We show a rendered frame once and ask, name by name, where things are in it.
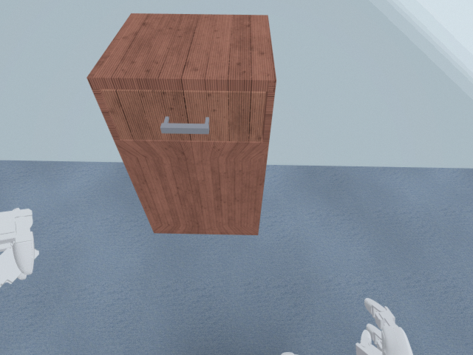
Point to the robot left hand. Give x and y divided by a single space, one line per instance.
17 244

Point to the drawer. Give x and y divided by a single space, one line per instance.
233 115

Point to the cabinet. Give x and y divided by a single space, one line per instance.
193 187

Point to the handle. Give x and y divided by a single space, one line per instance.
185 128

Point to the robot right hand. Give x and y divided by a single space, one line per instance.
392 340

